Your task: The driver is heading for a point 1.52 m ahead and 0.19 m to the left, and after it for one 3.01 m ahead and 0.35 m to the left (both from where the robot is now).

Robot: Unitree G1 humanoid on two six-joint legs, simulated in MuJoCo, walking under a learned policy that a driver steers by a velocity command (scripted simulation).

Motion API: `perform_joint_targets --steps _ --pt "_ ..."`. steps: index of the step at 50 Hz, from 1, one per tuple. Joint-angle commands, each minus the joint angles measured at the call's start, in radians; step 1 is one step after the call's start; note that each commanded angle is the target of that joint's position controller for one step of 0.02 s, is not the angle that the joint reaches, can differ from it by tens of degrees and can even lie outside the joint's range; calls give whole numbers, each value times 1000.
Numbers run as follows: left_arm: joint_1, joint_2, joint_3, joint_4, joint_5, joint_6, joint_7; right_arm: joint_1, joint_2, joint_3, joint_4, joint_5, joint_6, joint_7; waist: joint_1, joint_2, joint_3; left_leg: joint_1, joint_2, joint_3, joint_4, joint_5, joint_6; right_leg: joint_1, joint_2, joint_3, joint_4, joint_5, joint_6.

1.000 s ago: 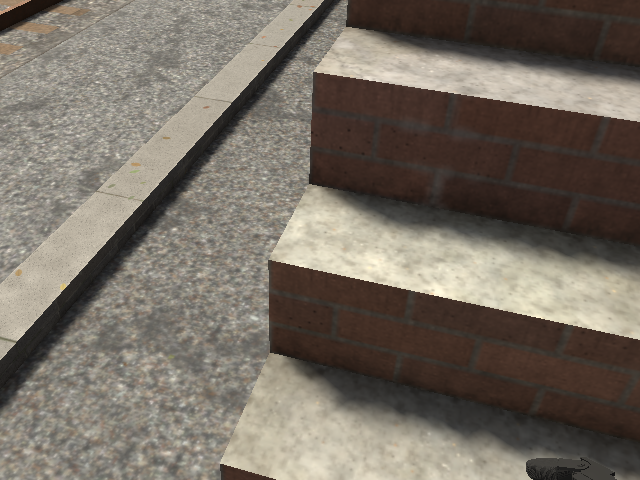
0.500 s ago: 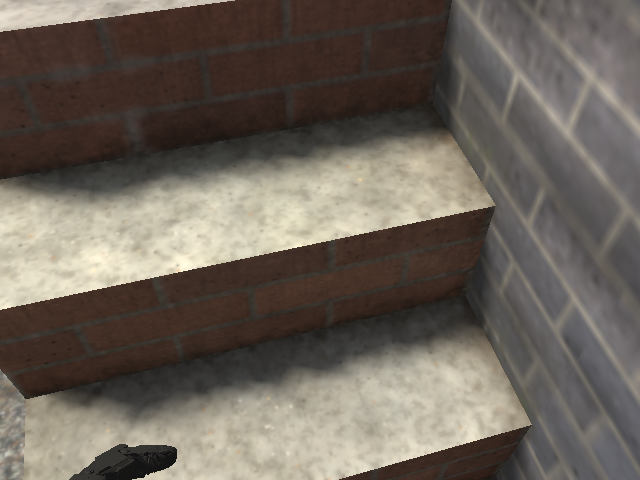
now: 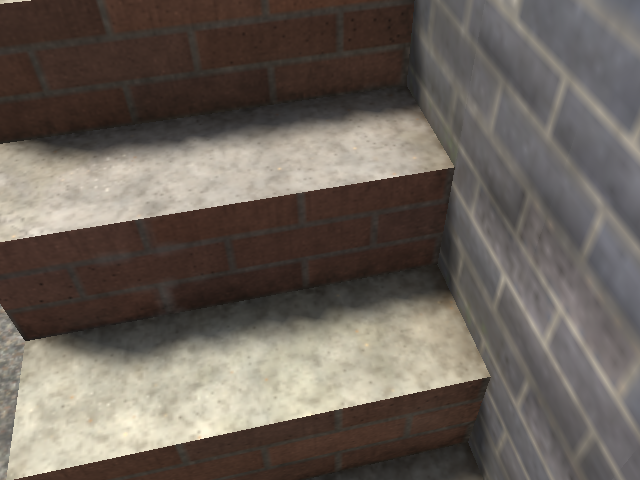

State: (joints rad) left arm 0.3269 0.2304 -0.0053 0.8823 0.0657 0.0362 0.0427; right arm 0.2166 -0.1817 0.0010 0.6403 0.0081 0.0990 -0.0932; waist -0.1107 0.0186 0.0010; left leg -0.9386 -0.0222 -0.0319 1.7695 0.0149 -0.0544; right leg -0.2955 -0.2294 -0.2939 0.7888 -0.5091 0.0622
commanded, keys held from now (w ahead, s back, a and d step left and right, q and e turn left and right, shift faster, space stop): w+q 0.60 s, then w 0.04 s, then w+e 0.36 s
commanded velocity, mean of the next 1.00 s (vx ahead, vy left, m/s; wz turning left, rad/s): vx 0.50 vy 0.00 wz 0.33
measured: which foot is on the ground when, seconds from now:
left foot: up 0.00-0.08, down 0.10-0.58, up 0.60-1.00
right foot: down 0.00-0.12, up 0.14-0.58, down 0.60-1.00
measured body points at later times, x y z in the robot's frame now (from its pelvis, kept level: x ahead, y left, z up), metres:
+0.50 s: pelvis +0.13 -0.01 +0.04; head +0.15 +0.03 +0.49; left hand +0.38 +0.16 +0.01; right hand +0.12 -0.24 -0.08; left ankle +0.03 +0.11 -0.71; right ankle +0.25 -0.13 -0.34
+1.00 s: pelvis +0.15 +0.02 +0.13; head +0.13 +0.03 +0.58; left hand +0.19 +0.30 +0.02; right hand +0.40 -0.11 +0.05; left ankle +0.09 +0.13 -0.63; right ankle +0.32 -0.13 -0.49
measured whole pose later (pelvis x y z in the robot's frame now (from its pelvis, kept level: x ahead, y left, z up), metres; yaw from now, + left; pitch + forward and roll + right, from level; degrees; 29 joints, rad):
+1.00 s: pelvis +0.15 +0.02 +0.13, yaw +21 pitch -1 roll -6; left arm 0.23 0.18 0.02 0.64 -0.05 0.02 0.12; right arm 0.16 -0.18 0.02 0.62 0.00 0.05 0.03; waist 0.06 0.07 -0.03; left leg -0.14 0.15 -0.02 0.37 0.14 0.07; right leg -0.75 0.00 0.02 1.21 -0.46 0.01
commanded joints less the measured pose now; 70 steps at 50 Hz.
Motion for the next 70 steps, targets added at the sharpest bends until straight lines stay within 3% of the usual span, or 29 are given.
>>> perform_joint_targets --steps 1,4,6,7,8,9,10,13,16,21,25,28,29,30,31,34,38,42,46,48,52,53,55,56,57,58,59,67,70 --pt "-365 122 20 -203 8 -33 9 339 -177 -84 66 29 23 -23 -225 -171 -52 650 -3 120 -442 -15 30 -226 -9 -90 -401 272 -93" --pt "-394 113 10 -213 -33 -75 28 391 -168 -118 97 1 -21 55 -202 -249 29 625 42 99 -996 -232 182 21 -61 33 -155 539 -220" --pt "-454 57 -6 -289 -85 -69 36 513 -77 -109 190 -24 -62 127 -223 -92 141 694 31 25 -1451 -136 270 -103 28 51 432 289 -233" --pt "-458 -31 -30 -389 -71 -105 34 463 -151 -97 205 -57 -103 149 -65 177 186 783 52 -371 -1253 432 291 -502 197 191 812 -84 -167" --pt "-358 -113 -57 -392 -71 -133 1 364 -113 -59 149 -90 -138 148 71 176 52 810 126 -648 -1265 415 346 -636 261 369 1159 -19 -115" --pt "-314 -100 -64 -385 -63 -149 -45 279 -203 -70 73 -83 -166 121 102 180 -25 838 254 -1023 -1503 -290 400 -771 218 496 1128 170 -110" --pt "-374 -12 -49 -370 -74 -152 -54 242 -237 -84 62 -28 -190 113 73 98 94 825 295 -1054 -1559 -561 371 -896 186 479 1073 255 -107" --pt "-456 -7 -43 -376 -53 -128 -39 229 -118 -43 76 -34 -204 94 68 51 96 700 250 -800 -1540 -458 374 -785 221 427 1171 273 -92" --pt "-518 -52 -44 -385 -35 -137 -39 377 -129 -45 102 -11 -194 64 5 41 47 900 233 -610 -1448 -157 365 -978 216 366 1393 235 -89" --pt "-537 -166 -62 -443 -85 -131 -52 437 -125 -47 77 7 -138 43 -37 69 63 957 235 -514 -1370 -205 288 -1272 177 330 1660 22 -90" --pt "-586 -263 -111 -579 -14 -119 -23 258 -172 -85 65 36 -74 22 92 141 28 390 164 -387 -1641 -12 262 -586 151 147 1012 70 -88" --pt "-139 20 48 -462 -20 -74 42 119 -374 -157 77 61 -123 61 312 341 -292 626 167 -274 -1274 1440 177 16 258 138 574 -329 -90" --pt "93 114 84 -392 -8 -79 39 7 -380 -164 84 44 -160 85 412 276 -406 641 153 -261 -1010 1521 154 214 232 308 400 -238 -104" --pt "63 160 92 -303 -39 -83 40 73 -149 -109 70 54 -174 110 234 -408 -433 314 -91 -338 -506 250 86 427 -39 879 71 24 -289" --pt "-65 121 77 -298 -14 -66 25 135 -95 -86 103 79 -173 126 145 -473 -570 278 -125 -398 -63 -54 9 311 -105 1202 -282 -351 -349" --pt "-224 -35 24 -218 -61 -40 40 189 -72 -49 34 54 -101 137 -2 -316 -165 305 -26 -188 65 22 -17 -340 -31 748 -77 -524 -249" --pt "-192 -1 27 -162 -88 -72 49 157 -44 -28 28 54 -52 163 -18 -37 21 398 16 -108 -51 -294 30 -605 14 571 -31 -431 -237" --pt "-219 131 60 -227 -94 -53 64 26 -21 -1 -55 29 -41 143 3 -64 23 562 94 -10 -631 -319 46 -572 69 533 -90 -281 -211" --pt "-131 107 61 -262 -135 -35 77 -94 5 21 -73 -22 -43 113 143 -136 41 758 100 90 -1254 79 100 -530 133 517 -68 -225 -236" --pt "-160 75 59 -312 -122 -25 85 -110 -4 25 -79 -7 -52 117 164 -170 66 756 147 36 -1495 229 143 -484 151 549 7 -210 -219" --pt "-176 -115 18 -360 -93 -27 33 -9 -14 32 -32 -43 -82 150 132 239 -32 984 211 25 -1548 570 93 -696 394 377 900 -354 -68" --pt "-75 -174 7 -314 -100 -63 11 18 -103 16 19 -42 -99 153 160 390 -114 1080 285 68 -1218 1417 7 -856 430 333 1355 -431 -21" --pt "121 -28 32 -195 -161 -103 6 143 -185 -44 87 -26 -130 152 161 233 -242 1195 430 -10 -1176 1019 160 -1013 328 406 1635 -321 -17" --pt "-44 -67 9 -233 -164 -99 2 84 -221 -45 49 -61 -128 134 150 145 -120 1191 452 -50 -1227 534 204 -1222 309 415 1796 -197 -11" --pt "-138 -78 -23 -291 -181 -75 -9 -3 -316 -74 22 -32 -123 103 154 237 -107 1127 562 -152 -1451 -162 266 -1197 190 399 1680 -74 -4" --pt "-267 -64 -5 -271 -190 -78 -8 -42 -180 -33 -17 -28 -118 79 74 187 -7 1108 466 -179 -1474 -399 191 -1327 222 454 1736 69 -10" --pt "-292 -50 8 -260 -187 -85 -7 31 -153 -21 -9 -55 -145 71 48 180 33 1088 473 -204 -1484 -415 172 -1300 223 434 1698 240 -2" --pt "-356 -177 -53 -266 -119 -79 -59 155 -111 -1 207 -61 -198 47 80 84 66 1012 377 65 -1544 248 49 -1303 222 335 1615 296 -104" --pt "-447 -140 -77 -334 -91 -71 -99 46 -220 -20 223 3 -153 15 191 76 -8 679 290 341 -1667 1370 74 -528 247 18 926 -3 -206"
Velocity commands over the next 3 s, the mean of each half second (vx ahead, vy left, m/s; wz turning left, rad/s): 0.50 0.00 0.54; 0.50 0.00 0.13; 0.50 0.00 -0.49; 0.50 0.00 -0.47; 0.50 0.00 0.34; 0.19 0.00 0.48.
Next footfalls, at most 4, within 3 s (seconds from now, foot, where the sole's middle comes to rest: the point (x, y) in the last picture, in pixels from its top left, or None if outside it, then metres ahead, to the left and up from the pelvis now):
0.10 left None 0.07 0.11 -0.74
0.60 right None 0.36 -0.12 -0.53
1.04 left None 0.09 0.13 -0.74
1.50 right None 0.32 -0.01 -0.53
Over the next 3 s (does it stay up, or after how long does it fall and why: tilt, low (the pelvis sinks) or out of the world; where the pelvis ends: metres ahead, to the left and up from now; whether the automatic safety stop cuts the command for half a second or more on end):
stays up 0.46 0.07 0.45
